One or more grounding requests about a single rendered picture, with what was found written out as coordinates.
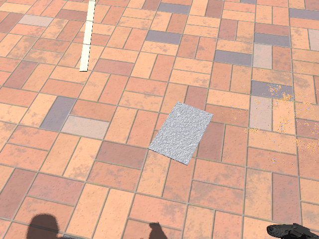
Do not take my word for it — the robot right hand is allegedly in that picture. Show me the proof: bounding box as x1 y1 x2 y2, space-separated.
266 223 319 239

